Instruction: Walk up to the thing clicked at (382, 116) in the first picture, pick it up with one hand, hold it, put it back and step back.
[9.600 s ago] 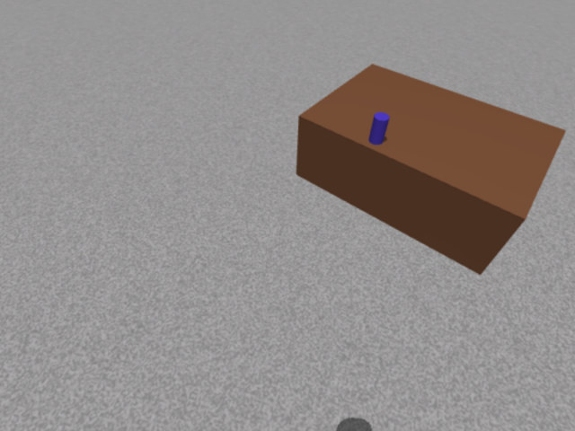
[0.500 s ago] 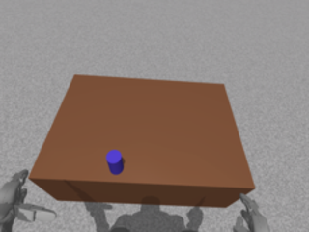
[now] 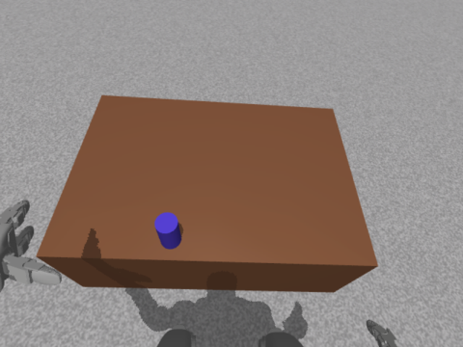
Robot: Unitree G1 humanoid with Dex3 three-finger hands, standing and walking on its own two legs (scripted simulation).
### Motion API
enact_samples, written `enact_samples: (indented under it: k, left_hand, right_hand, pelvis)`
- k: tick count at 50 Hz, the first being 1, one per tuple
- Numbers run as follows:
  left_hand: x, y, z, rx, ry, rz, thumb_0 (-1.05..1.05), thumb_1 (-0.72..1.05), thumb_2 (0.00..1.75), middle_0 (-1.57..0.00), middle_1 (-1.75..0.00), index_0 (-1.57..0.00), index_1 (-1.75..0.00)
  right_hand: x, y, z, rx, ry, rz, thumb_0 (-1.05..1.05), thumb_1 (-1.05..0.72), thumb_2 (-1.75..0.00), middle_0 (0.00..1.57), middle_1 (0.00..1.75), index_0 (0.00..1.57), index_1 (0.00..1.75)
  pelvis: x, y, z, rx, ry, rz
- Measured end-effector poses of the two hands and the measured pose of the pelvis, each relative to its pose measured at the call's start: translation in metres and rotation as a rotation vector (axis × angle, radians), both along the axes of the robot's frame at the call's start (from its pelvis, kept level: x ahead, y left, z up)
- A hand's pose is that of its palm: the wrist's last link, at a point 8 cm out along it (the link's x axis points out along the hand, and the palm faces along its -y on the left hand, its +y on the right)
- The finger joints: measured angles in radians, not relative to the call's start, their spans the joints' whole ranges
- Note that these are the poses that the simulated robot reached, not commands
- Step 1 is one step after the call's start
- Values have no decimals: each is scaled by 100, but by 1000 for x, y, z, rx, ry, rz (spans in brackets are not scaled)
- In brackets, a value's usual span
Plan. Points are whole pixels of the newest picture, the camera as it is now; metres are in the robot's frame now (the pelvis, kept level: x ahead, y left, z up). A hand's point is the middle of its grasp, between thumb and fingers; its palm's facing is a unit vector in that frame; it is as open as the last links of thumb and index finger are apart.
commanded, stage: go down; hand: left
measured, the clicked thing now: (168, 231) +0.44 +0.16 -0.29
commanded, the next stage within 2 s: none
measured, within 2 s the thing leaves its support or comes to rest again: neither
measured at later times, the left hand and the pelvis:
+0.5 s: hand (39, 211) +0.35 +0.34 +0.00, palm faces +0.14 -0.98 -0.13, open 17.2 cm; pelvis -0.01 +0.00 -0.01, yaw -1 degrees
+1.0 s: hand (37, 200) +0.37 +0.35 +0.00, palm faces +0.13 -0.99 -0.10, open 17.1 cm; pelvis -0.01 +0.00 -0.01, yaw -1 degrees
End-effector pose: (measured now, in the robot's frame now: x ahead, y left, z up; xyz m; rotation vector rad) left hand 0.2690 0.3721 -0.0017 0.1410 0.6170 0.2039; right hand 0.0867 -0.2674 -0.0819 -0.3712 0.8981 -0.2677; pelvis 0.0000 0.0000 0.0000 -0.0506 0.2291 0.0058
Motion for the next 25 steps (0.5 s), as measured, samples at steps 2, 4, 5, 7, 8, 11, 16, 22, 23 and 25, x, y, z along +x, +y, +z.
enact_samples:
  k: [2,4,5,7,8,11,16,22,23,25]
  left_hand:
    - [9,4,4,-1,-36,1,-1,-53,9,-6,-2,-3,-5]
    - [17,8,8,-8,-57,0,-1,-52,9,-6,-2,-3,-5]
    - [20,9,9,-12,-62,-4,-1,-52,9,-6,-2,-3,-4]
    - [27,10,11,-18,-66,-18,-1,-51,9,-6,-2,-3,-4]
    - [30,10,11,-22,-67,-24,-1,-51,8,-6,-2,-3,-4]
    - [36,10,13,-34,-76,-36,-1,-50,8,-6,-2,-3,-4]
    - [43,12,12,-39,-106,-30,-1,-49,7,-6,-3,-4,-4]
    - [51,16,13,-35,-142,-28,-1,-46,7,-6,-2,-4,-3]
    - [52,17,13,-36,-149,-28,-1,-46,7,-6,-2,-3,-3]
    - [56,17,15,-41,-162,-32,-1,-45,7,-6,-2,-3,-3]
  right_hand:
    - [-2,-1,-1,-4,10,8,1,-92,-91,20,30,20,30]
    - [-6,-3,-2,-8,20,10,1,-92,-91,20,30,21,30]
    - [-7,-4,-2,-9,25,10,1,-91,-91,21,30,21,30]
    - [-12,-6,-2,-13,36,8,1,-91,-91,21,30,21,30]
    - [-14,-7,-2,-14,43,6,1,-91,-90,21,30,21,30]
    - [-23,-10,-4,-16,68,-1,1,-90,-90,21,30,21,30]
    - [-37,-13,-7,-16,121,-16,1,-90,-90,20,30,20,30]
    - [-47,-14,-11,-18,178,-28,1,-90,-90,20,30,20,30]
    - [-48,-14,-11,-19,184,-30,1,-90,-90,20,30,20,30]
    - [-48,-14,-11,-23,193,-31,1,-90,-90,20,30,20,30]
  pelvis:
    - [-3,-1,-1,0,1,2]
    - [-5,-2,-2,-1,6,3]
    - [-6,-3,-2,-2,8,2]
    - [-8,-3,-2,-2,14,1]
    - [-8,-3,-2,-2,17,-1]
    - [-9,-3,-3,-2,26,-6]
    - [-9,-4,-4,0,39,-11]
    - [-9,-5,-6,0,53,-13]
    - [-8,-5,-6,0,55,-13]
    - [-7,-5,-6,-1,58,-12]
